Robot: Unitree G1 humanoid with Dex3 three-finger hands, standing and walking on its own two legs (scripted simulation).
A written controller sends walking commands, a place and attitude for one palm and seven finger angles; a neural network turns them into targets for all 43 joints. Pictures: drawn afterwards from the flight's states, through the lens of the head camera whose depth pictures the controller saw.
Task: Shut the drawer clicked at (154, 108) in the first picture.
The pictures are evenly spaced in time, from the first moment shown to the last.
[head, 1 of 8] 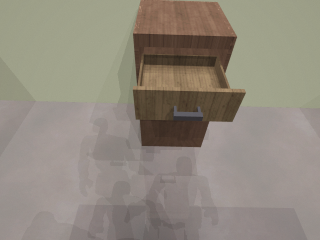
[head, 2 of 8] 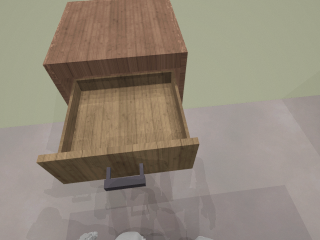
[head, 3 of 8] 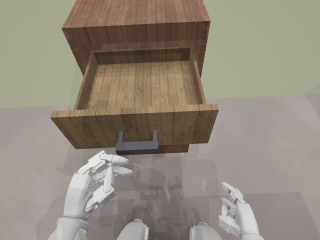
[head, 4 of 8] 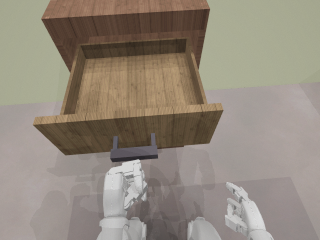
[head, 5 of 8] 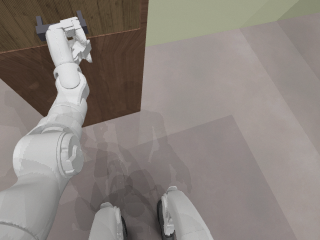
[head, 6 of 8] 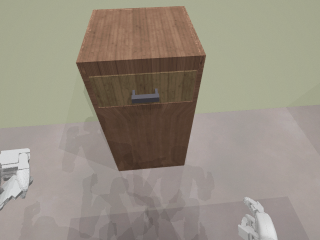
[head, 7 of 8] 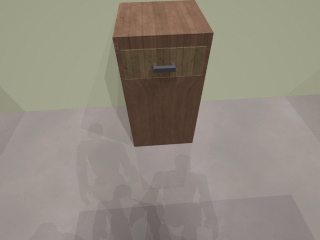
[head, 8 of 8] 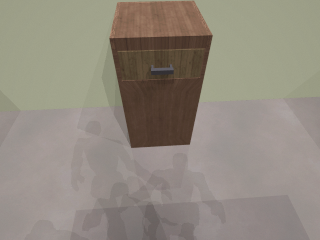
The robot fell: no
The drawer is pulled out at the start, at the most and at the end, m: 0.30 0.30 0.00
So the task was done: yes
